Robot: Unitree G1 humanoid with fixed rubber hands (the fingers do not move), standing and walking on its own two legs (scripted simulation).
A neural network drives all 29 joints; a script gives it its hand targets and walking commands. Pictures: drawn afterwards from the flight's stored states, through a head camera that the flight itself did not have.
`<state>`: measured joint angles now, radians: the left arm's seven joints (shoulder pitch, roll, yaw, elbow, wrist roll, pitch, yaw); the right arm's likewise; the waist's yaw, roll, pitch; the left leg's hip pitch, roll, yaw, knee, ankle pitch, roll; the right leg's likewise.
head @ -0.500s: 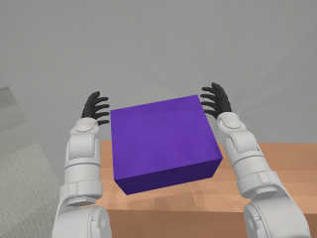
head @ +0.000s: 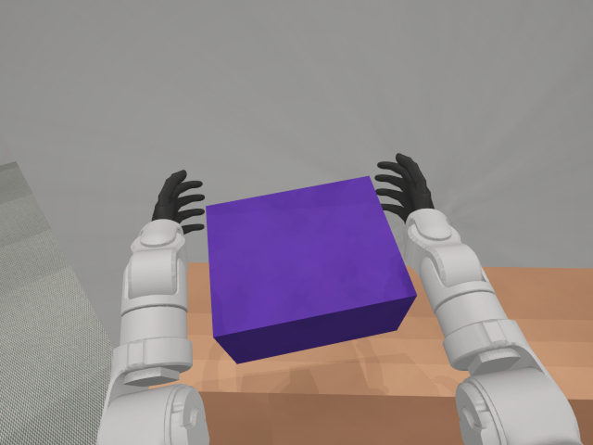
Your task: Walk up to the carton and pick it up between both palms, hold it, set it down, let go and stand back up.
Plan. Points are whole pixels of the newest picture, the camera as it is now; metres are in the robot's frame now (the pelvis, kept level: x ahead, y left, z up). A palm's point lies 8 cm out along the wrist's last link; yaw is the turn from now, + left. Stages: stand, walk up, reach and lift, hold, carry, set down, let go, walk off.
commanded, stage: hold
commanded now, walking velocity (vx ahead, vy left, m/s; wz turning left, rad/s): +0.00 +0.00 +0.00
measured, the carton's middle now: (303, 269) +0.36 +0.00 +0.10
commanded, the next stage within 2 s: none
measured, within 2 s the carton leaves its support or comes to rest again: neither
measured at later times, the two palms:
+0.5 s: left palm (168, 226) +0.36 +0.19 +0.19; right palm (416, 211) +0.37 -0.15 +0.20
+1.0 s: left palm (168, 226) +0.36 +0.19 +0.19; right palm (415, 211) +0.37 -0.15 +0.20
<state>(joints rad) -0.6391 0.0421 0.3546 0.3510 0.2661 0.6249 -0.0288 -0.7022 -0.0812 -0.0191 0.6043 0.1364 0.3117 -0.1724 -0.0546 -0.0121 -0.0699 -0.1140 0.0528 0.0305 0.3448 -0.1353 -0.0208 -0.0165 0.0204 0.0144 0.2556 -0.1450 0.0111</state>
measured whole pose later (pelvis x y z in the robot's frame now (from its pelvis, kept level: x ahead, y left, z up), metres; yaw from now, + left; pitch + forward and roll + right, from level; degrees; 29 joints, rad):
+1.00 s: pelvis +0.00 +0.00 +0.00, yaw +0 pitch -5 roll -1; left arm -0.64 0.04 0.35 0.34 0.27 0.63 -0.03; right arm -0.70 -0.08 -0.02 0.60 0.14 0.31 -0.17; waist -0.05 -0.01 -0.07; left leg -0.11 0.05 0.03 0.34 -0.14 -0.02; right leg -0.02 0.02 0.01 0.26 -0.14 0.01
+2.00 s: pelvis +0.00 +0.00 +0.00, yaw +0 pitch -5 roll -1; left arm -0.64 0.04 0.35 0.34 0.27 0.63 -0.03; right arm -0.70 -0.08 -0.02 0.60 0.14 0.31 -0.17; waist -0.05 -0.01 -0.07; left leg -0.11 0.05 0.03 0.34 -0.14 -0.02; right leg -0.02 0.02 0.01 0.26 -0.14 0.01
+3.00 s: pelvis +0.00 +0.00 +0.00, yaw +0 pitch -6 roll -1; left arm -0.64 0.04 0.35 0.33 0.27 0.64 -0.03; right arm -0.70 -0.08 -0.02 0.59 0.14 0.32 -0.17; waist -0.05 -0.01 -0.07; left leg -0.11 0.05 0.03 0.34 -0.13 -0.02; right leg -0.02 0.02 0.01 0.26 -0.14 0.01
